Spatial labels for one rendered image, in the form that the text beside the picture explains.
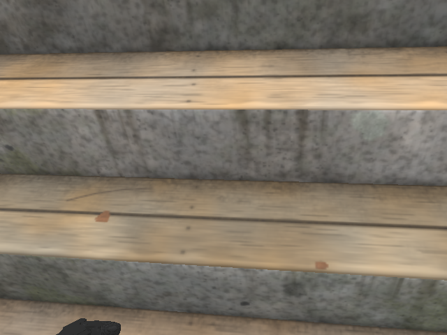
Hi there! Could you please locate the robot left hand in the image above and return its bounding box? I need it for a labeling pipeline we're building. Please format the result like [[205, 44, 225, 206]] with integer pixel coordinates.
[[56, 318, 121, 335]]

